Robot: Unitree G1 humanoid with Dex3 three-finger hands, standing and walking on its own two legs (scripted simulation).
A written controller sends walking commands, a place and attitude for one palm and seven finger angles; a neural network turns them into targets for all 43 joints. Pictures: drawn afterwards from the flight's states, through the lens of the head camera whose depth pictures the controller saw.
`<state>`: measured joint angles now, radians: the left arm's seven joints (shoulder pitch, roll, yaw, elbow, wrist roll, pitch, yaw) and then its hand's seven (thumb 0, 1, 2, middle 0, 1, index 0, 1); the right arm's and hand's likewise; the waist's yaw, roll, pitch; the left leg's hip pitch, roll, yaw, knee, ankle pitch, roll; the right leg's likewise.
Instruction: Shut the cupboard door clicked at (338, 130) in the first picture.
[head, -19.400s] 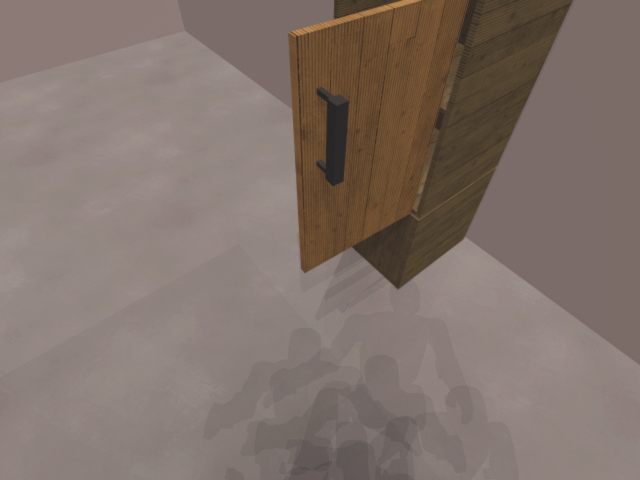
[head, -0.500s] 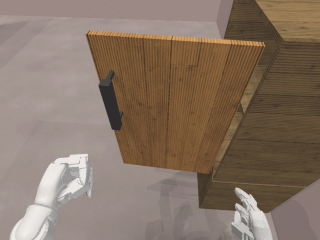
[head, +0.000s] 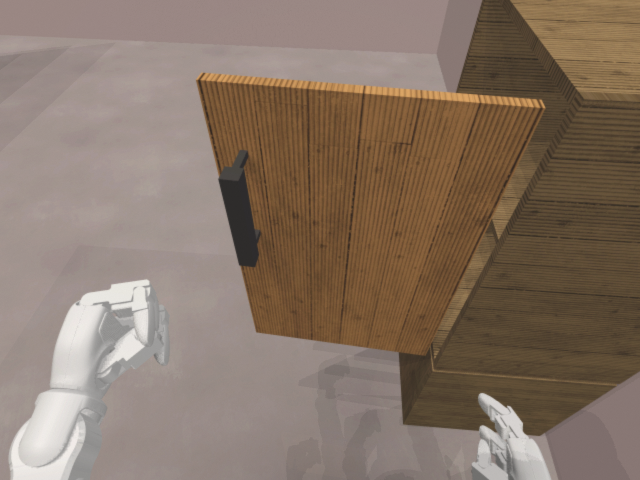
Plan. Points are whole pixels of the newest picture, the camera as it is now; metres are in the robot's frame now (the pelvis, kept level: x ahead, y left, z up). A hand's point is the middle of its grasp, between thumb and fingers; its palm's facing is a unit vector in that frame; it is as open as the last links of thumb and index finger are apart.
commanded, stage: bring the fist close to the handle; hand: left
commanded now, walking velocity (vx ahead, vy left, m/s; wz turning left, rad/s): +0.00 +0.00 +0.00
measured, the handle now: (245, 211) +0.44 +0.15 +0.09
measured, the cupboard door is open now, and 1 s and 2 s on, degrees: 86 86 81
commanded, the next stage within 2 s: push the door shut along its arc in 1.46 s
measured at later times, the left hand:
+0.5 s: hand (212, 321) +0.27 +0.15 +0.09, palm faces -0.09 -1.00 -0.03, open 3.1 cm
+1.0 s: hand (251, 264) +0.33 +0.12 +0.11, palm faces -0.04 -1.00 -0.02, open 3.1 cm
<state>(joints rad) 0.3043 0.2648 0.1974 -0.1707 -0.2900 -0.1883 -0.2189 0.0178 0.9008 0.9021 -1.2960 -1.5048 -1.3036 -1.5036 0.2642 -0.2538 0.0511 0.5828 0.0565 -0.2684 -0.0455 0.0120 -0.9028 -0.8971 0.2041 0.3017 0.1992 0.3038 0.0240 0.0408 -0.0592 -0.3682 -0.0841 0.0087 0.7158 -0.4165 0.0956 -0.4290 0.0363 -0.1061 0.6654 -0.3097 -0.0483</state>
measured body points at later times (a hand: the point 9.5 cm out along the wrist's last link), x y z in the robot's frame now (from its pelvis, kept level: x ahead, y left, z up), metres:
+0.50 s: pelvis +0.00 +0.01 +0.00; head +0.02 +0.00 +0.45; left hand +0.27 +0.21 +0.09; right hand +0.16 -0.22 -0.08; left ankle -0.03 +0.05 -0.72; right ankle +0.02 -0.09 -0.72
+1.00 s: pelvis +0.00 -0.01 +0.00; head +0.02 -0.02 +0.45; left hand +0.33 +0.17 +0.11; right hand +0.15 -0.24 -0.09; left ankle -0.03 +0.05 -0.72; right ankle +0.02 -0.09 -0.72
